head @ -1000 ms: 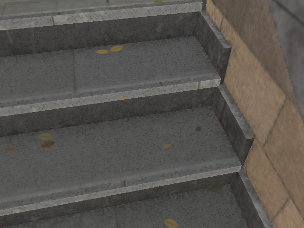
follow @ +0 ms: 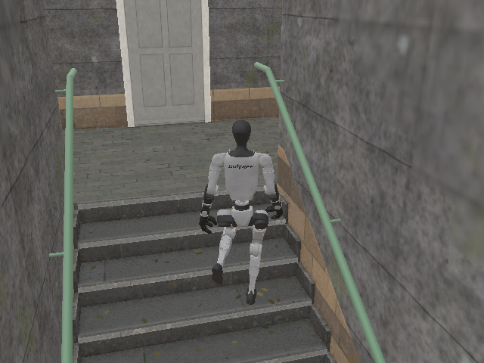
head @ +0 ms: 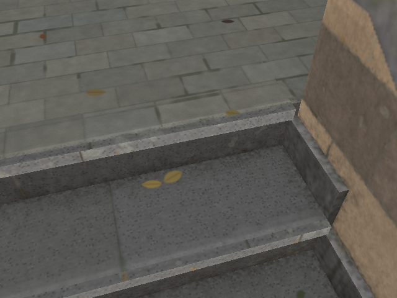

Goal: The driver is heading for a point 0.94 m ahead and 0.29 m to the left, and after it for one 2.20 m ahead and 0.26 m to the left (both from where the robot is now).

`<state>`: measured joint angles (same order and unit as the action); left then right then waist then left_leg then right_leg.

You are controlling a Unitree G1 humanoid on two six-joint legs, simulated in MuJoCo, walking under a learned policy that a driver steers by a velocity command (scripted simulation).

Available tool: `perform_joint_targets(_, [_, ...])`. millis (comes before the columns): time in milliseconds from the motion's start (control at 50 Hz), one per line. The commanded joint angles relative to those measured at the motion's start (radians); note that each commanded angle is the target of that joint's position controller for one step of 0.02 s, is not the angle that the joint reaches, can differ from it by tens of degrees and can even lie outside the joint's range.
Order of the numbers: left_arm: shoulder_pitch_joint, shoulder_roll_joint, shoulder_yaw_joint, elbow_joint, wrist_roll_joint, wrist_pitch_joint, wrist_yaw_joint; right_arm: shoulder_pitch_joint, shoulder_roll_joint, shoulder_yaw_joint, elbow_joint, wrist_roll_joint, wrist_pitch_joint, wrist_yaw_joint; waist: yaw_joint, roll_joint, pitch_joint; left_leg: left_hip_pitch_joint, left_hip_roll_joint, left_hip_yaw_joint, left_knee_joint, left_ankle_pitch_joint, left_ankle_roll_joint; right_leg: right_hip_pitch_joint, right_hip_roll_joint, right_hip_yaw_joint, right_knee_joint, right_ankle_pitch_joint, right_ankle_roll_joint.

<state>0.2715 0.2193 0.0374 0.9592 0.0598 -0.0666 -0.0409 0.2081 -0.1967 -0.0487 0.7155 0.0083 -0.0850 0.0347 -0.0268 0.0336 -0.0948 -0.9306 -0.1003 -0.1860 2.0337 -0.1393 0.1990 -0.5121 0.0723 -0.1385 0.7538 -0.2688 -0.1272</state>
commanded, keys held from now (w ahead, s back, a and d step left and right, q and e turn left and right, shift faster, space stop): s+shift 0.20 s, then w+shift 0.68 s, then w+q+shift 0.12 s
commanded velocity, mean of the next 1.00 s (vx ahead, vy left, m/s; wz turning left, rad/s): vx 0.41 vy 0.03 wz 0.03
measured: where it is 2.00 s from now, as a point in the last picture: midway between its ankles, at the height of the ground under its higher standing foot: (107, 112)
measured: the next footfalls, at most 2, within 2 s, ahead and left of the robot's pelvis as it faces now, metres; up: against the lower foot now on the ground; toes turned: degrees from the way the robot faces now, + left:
left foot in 0.24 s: +0.26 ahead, +0.14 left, +0.17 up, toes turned -4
right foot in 0.94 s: +0.67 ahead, -0.06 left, +0.34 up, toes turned -6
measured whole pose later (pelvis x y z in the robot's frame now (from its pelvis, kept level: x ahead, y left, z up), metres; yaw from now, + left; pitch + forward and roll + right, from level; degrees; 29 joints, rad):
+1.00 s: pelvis +0.46 +0.04 +0.23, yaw +2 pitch +3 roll -3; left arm -0.08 0.09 0.00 0.60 0.01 -0.01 0.09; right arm 0.50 -0.14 -0.08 0.91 0.06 -0.10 0.02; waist -0.07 0.05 0.06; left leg -0.19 -0.05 -0.17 1.03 -0.30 0.02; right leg -0.99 -0.04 -0.18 1.26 -0.32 -0.10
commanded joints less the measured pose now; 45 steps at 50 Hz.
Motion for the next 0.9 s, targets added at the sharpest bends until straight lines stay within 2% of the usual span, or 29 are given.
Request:
perform_joint_targets(20, [-0.098, -0.104, -0.062, 0.016, 0.017, -0.050, -0.044, 0.033, 0.060, 0.062, -0.140, -0.016, 0.044, 0.016, -0.160, -0.132, -0.062, -0.286, 0.097, 0.085, 0.083, -0.327, 0.005, 0.086, -0.233, 0.182, -0.384, 0.776, -0.111])
perform_joint_targets(80, [-0.068, 0.026, -0.050, -0.022, 0.107, -0.057, -0.025, -0.158, -0.005, 0.074, -0.200, 0.018, 0.068, -0.008, -0.092, 0.025, -0.166, -0.234, 0.118, 0.185, -0.155, -0.080, -0.062, 0.022, -0.136, 0.092, -0.426, 0.586, -0.035])
perform_joint_targets(140, [-0.005, 0.162, -0.012, -0.078, 0.002, -0.034, -0.019, -0.397, 0.038, 0.117, -0.284, -0.021, 0.118, 0.030, -0.045, -0.066, -0.139, -0.088, 0.150, 0.262, -0.465, -0.273, -0.141, 0.051, -0.215, 0.126, -0.542, 0.848, -0.047])
perform_joint_targets(160, [-0.009, 0.178, -0.010, -0.126, -0.030, -0.050, -0.022, -0.284, 0.081, 0.127, -0.223, -0.036, 0.106, 0.038, -0.062, -0.116, -0.125, 0.016, 0.134, 0.290, -0.460, -0.252, -0.190, 0.132, -0.238, 0.084, -0.494, 1.121, -0.042])
perform_joint_targets(200, [-0.001, 0.226, 0.013, -0.168, -0.047, -0.065, -0.036, -0.218, 0.034, 0.104, -0.165, -0.030, 0.107, 0.020, -0.055, -0.126, -0.136, 0.072, 0.100, 0.286, -0.636, -0.187, -0.221, 0.326, -0.292, 0.102, -0.434, 1.340, -0.073])
perform_joint_targets(240, [0.126, 0.174, 0.012, -0.095, -0.031, -0.052, -0.089, -0.137, 0.008, 0.096, -0.080, -0.064, 0.119, 0.014, -0.016, -0.151, -0.073, 0.059, 0.085, 0.285, -0.821, -0.131, -0.184, 0.441, -0.344, 0.127, -0.428, 1.187, -0.170])
perform_joint_targets(260, [0.245, 0.155, 0.018, -0.041, -0.010, -0.026, -0.120, -0.176, -0.058, 0.082, -0.073, -0.051, 0.126, 0.013, 0.066, -0.156, -0.052, -0.005, 0.085, 0.219, -0.798, -0.190, -0.096, 0.473, -0.337, 0.129, -0.400, 0.983, -0.200])
perform_joint_targets(300, [0.474, 0.053, -0.007, 0.080, 0.046, 0.025, -0.124, -0.369, -0.015, 0.085, -0.100, -0.024, 0.132, 0.023, 0.189, -0.154, 0.084, -0.311, 0.124, 0.112, -0.713, -0.711, -0.016, 0.510, -0.355, 0.192, -0.540, 0.169, -0.196])
perform_joint_targets(320, [0.391, 0.091, 0.033, -0.036, -0.041, 0.013, -0.003, -0.329, 0.095, 0.095, -0.156, -0.052, 0.096, -0.018, 0.160, -0.100, -0.044, -0.122, 0.082, 0.242, -0.579, -0.745, -0.010, 0.565, -0.327, 0.134, -0.556, 0.248, -0.124])
perform_joint_targets(360, [0.094, 0.165, 0.035, -0.114, -0.062, -0.008, 0.046, -0.042, 0.084, 0.093, -0.110, -0.045, 0.077, -0.023, -0.071, -0.154, -0.017, 0.317, 0.044, 0.312, -0.685, -0.661, -0.009, 0.223, -0.347, 0.074, -0.514, 0.590, -0.113])
perform_joint_targets(380, [-0.023, 0.164, 0.033, -0.167, -0.066, -0.023, 0.036, 0.055, -0.029, 0.043, -0.075, -0.063, 0.074, -0.035, -0.128, -0.021, -0.043, 0.485, 0.035, 0.164, -0.854, -0.741, 0.005, 0.092, -0.258, -0.010, -0.290, 0.850, -0.104])
perform_joint_targets(400, [-0.131, 0.120, 0.026, -0.228, -0.064, -0.035, 0.012, 0.171, -0.148, -0.003, -0.062, -0.095, 0.078, -0.053, -0.195, 0.136, -0.026, 0.563, 0.141, -0.224, -1.182, -1.045, 0.067, -0.092, -0.177, -0.013, 0.054, 0.907, -0.076])
perform_joint_targets(420, [-0.278, 0.100, 0.036, -0.294, -0.040, -0.051, -0.018, 0.355, -0.257, -0.040, -0.019, -0.079, 0.088, -0.077, -0.294, 0.415, -0.048, 0.664, 0.228, -0.728, -1.677, -1.324, 0.122, -0.312, -0.050, 0.114, 0.477, 0.225, -0.088])
perform_joint_targets(440, [-0.370, 0.039, 0.031, -0.354, 0.027, -0.059, -0.021, 0.243, -0.274, -0.061, -0.033, -0.037, 0.083, -0.091, -0.251, 0.333, -0.029, 0.610, 0.252, -1.013, -1.879, -1.376, 0.083, -0.428, 0.002, 0.397, 0.876, 0.137, -0.071])
perform_joint_targets(460, [-0.275, -0.038, 0.014, -0.386, 0.050, -0.074, -0.021, 0.078, -0.202, -0.045, -0.060, -0.027, 0.072, -0.100, -0.087, 0.124, 0.011, 0.534, 0.283, -1.052, -1.861, -1.291, 0.046, -0.493, -0.001, 0.451, 1.073, 0.200, -0.041])
perform_joint_targets(500, [-0.111, -0.121, -0.025, -0.389, 0.056, -0.068, 0.001, 0.078, -0.027, -0.005, 0.045, -0.015, 0.044, -0.062, 0.074, -0.030, 0.068, 0.389, 0.261, -0.733, -1.727, -0.926, -0.029, -0.464, -0.053, 0.296, 1.217, 0.218, 0.005])
perform_joint_targets(540, [-0.115, -0.131, -0.037, -0.394, 0.020, -0.026, 0.034, 0.118, 0.066, 0.011, 0.129, -0.034, 0.011, -0.041, 0.085, -0.094, 0.124, 0.354, 0.236, -0.390, -1.617, -0.612, -0.048, -0.511, -0.081, 0.264, 1.215, 0.217, 0.018])
perform_joint_targets(600, [-0.201, -0.177, -0.063, -0.426, -0.002, 0.024, 0.050, 0.258, 0.028, -0.004, 0.209, -0.016, -0.024, -0.018, 0.040, -0.040, 0.159, 0.499, 0.192, -0.205, -1.637, -0.474, -0.048, -0.666, -0.114, 0.242, 1.146, 0.160, 0.015])
perform_joint_targets(640, [-0.248, -0.114, -0.050, -0.430, -0.003, 0.026, 0.034, 0.270, -0.007, -0.015, 0.175, -0.003, -0.032, -0.036, 0.021, -0.066, 0.155, 0.529, 0.197, -0.189, -1.738, -0.428, -0.026, -0.626, -0.142, 0.162, 0.943, 0.215, 0.047])
perform_joint_targets(680, [-0.240, -0.154, -0.046, -0.381, -0.021, 0.018, 0.036, 0.366, 0.020, -0.003, 0.192, -0.021, -0.029, -0.060, -0.021, 0.007, 0.109, 0.669, 0.215, -0.181, -1.728, -0.287, 0.022, -0.689, -0.124, 0.092, 1.075, 0.204, 0.049])
perform_joint_targets(740, [-0.395, -0.137, -0.027, -0.438, -0.011, 0.008, 0.042, 0.416, -0.043, -0.014, 0.176, -0.038, -0.049, -0.053, -0.072, 0.052, 0.157, 0.925, 0.290, -0.224, -1.760, -0.163, 0.098, -1.001, -0.125, 0.095, 1.391, -0.099, 0.038])
perform_joint_targets(760, [-0.400, -0.160, -0.032, -0.436, 0.004, 0.007, 0.059, 0.488, -0.025, -0.008, 0.201, -0.043, -0.053, -0.061, -0.078, -0.082, 0.210, 1.020, 0.308, -0.207, -1.678, 0.152, 0.030, -1.104, -0.148, 0.102, 1.368, -0.075, 0.052])
perform_joint_targets(780, [-0.482, -0.207, -0.054, -0.481, -0.013, 0.006, 0.070, 0.533, -0.027, -0.007, 0.232, -0.048, -0.050, -0.065, -0.097, -0.036, 0.204, 1.051, 0.316, -0.155, -1.689, 0.272, 0.001, -1.155, -0.139, 0.065, 1.402, -0.154, 0.048])
perform_joint_targets(800, [-0.600, -0.110, -0.078, -0.462, -0.046, -0.001, 0.004, 0.716, 0.053, 0.041, 0.354, -0.089, -0.019, -0.022, -0.142, 0.189, -0.053, 1.184, 0.273, -0.105, -1.537, 0.474, 0.022, -1.182, -0.064, 0.117, 1.336, -0.090, -0.027])
perform_joint_targets(820, [-0.643, -0.118, -0.083, -0.486, -0.040, -0.004, -0.018, 0.836, 0.055, 0.040, 0.414, -0.101, 0.002, 0.001, -0.132, 0.189, 0.017, 1.189, 0.269, -0.094, -1.586, 0.457, -0.001, -1.245, -0.100, 0.101, 1.220, -0.093, -0.088])
perform_joint_targets(840, [-0.636, -0.220, -0.092, -0.564, -0.032, -0.010, 0.019, 0.525, -0.029, -0.014, 0.253, -0.046, 0.008, -0.074, -0.091, 0.153, 0.262, 0.971, 0.264, -0.065, -1.851, 0.252, 0.022, -1.113, -0.140, 0.016, 1.199, -0.336, 0.008])
perform_joint_targets(860, [-0.621, -0.195, -0.104, -0.531, -0.060, -0.003, 0.040, 0.441, -0.025, -0.004, 0.205, -0.056, 0.002, -0.107, -0.099, -0.119, 0.340, 0.780, 0.278, -0.026, -1.924, 0.739, -0.049, -0.845, -0.138, -0.073, 0.878, -0.207, 0.070])
perform_joint_targets(880, [-0.855, -0.145, -0.118, -0.599, -0.079, 0.044, -0.033, 0.494, -0.085, 0.003, 0.294, -0.047, -0.007, 0.008, 0.023, 0.080, -0.115, 0.668, 0.247, 0.005, -1.843, 0.952, -0.043, -0.365, -0.084, 0.014, 0.413, -0.175, -0.012])
perform_joint_targets(900, [-0.457, -0.108, -0.040, -0.523, -0.089, 0.056, 0.050, 0.318, -0.081, -0.029, 0.136, 0.009, -0.001, -0.045, 0.048, 0.168, 0.017, 0.567, 0.225, 0.062, -1.952, 0.925, 0.062, 0.027, -0.025, -0.121, 0.507, -0.189, 0.036])
Velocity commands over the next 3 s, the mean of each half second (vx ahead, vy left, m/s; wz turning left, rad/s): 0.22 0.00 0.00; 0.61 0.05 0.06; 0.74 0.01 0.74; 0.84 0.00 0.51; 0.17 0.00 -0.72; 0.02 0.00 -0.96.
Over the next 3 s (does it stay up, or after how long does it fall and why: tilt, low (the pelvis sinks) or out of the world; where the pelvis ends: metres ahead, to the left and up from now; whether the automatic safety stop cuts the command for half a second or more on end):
stays up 1.08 0.37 0.54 its command is cut before an obstacle after 0.7 s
